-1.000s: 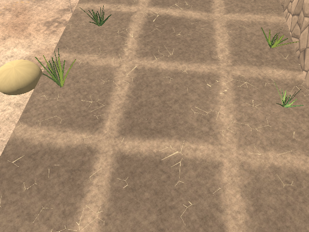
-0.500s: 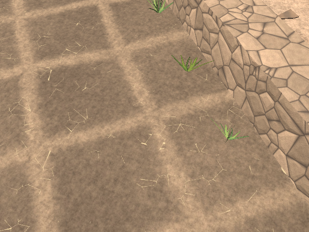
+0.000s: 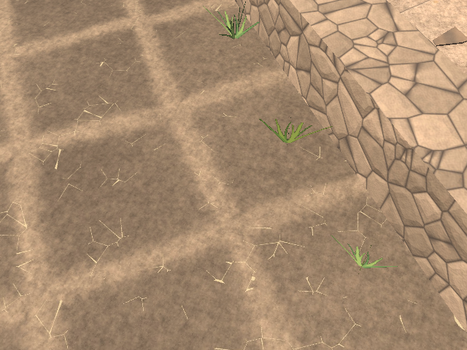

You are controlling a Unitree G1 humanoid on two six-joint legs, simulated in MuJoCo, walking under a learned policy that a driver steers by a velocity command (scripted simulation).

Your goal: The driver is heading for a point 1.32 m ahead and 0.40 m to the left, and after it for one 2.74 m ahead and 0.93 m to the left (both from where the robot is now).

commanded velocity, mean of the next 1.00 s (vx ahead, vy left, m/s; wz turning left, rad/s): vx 0.02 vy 0.00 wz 0.49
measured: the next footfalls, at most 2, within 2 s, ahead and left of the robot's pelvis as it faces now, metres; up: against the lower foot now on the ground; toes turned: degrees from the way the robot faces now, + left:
left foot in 0.18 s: +0.04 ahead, +0.17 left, +0.00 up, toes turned +25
right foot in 0.68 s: +0.18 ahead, -0.05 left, +0.00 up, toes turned +31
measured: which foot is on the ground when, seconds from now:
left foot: up 0.00-0.16, down 0.18-1.00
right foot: down 0.00-0.18, up 0.20-0.66, down 0.68-1.00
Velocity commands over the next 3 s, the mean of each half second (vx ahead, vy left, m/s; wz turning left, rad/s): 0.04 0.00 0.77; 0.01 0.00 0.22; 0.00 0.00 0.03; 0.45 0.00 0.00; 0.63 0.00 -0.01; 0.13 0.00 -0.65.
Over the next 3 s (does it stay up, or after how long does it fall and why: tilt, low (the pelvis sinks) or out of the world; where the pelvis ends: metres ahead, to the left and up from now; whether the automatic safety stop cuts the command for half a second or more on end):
stays up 0.61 0.32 0.00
